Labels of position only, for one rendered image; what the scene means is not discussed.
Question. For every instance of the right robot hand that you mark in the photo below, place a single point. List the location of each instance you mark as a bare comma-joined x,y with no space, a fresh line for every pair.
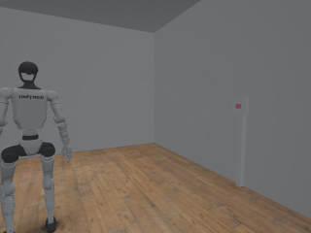
67,149

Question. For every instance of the robot right foot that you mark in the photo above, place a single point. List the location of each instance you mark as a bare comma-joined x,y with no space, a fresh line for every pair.
51,227

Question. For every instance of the panel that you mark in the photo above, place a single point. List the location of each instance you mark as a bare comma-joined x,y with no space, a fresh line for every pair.
241,137

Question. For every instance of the right robot upper arm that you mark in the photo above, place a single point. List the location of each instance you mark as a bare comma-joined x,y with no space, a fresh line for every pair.
52,97

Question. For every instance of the robot head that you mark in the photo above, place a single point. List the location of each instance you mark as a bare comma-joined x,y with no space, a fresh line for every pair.
28,68

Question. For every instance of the right robot forearm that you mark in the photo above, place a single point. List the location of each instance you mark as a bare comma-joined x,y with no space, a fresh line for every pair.
62,128

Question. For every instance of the left robot upper arm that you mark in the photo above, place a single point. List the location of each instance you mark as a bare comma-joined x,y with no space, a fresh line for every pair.
5,94

